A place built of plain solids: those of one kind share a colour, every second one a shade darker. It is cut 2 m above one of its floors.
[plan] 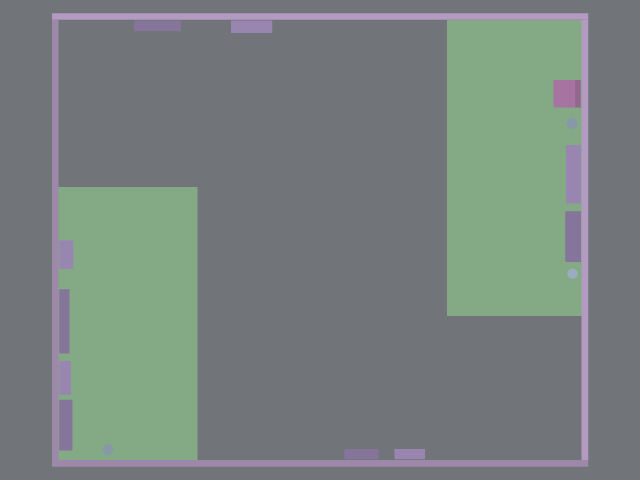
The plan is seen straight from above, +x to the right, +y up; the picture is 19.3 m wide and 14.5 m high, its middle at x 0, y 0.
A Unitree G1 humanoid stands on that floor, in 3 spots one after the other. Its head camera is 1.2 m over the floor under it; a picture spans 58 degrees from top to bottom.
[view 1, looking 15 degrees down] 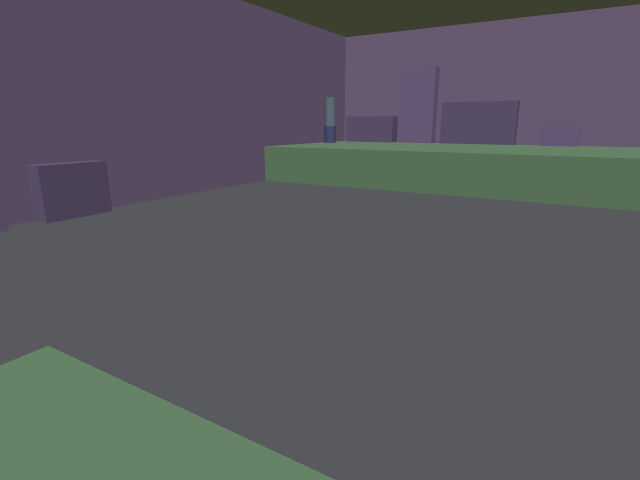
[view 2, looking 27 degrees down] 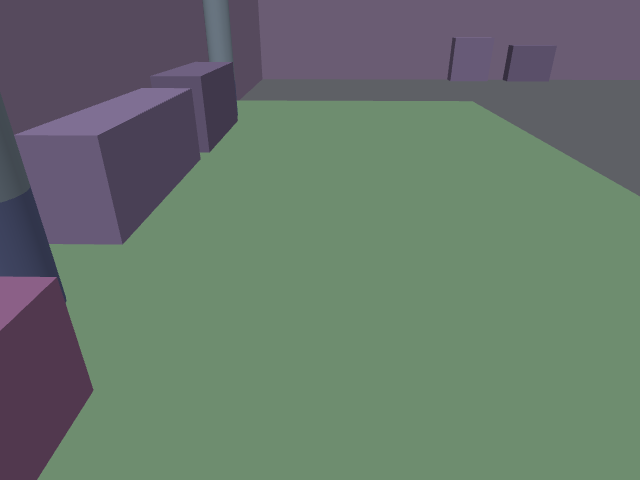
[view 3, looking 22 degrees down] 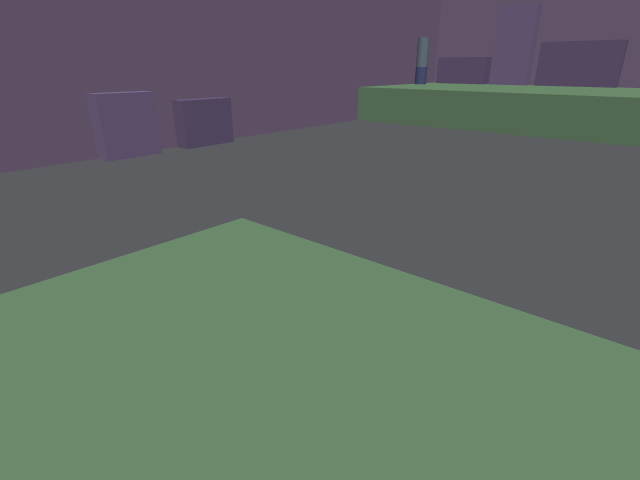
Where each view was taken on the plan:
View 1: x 4.93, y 0.14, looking -149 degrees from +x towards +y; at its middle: ground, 5.30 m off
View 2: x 6.22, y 5.14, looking -89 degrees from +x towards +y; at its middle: floor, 2.64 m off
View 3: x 6.02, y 0.47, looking -139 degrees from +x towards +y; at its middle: ground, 3.66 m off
